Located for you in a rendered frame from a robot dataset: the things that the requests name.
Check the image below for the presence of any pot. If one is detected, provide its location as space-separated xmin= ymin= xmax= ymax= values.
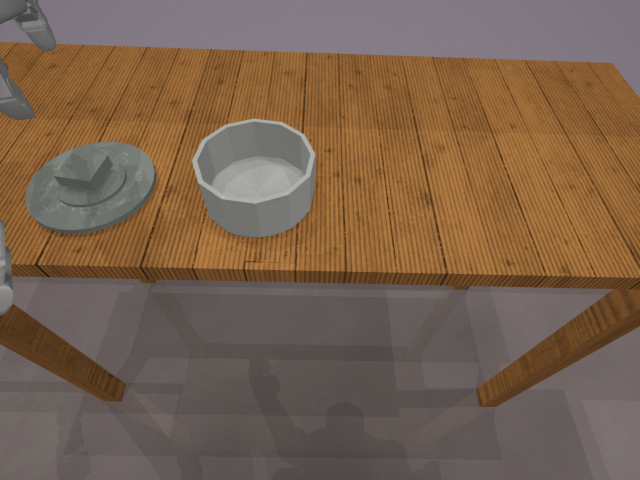
xmin=192 ymin=119 xmax=315 ymax=238

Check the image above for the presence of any lid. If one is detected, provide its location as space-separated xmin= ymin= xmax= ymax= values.
xmin=25 ymin=142 xmax=156 ymax=234

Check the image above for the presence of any left robot hand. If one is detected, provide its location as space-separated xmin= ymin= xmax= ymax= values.
xmin=0 ymin=0 xmax=56 ymax=120

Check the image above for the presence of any table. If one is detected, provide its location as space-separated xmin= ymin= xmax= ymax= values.
xmin=0 ymin=42 xmax=640 ymax=407

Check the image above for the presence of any knob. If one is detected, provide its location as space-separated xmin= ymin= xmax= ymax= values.
xmin=54 ymin=151 xmax=113 ymax=191

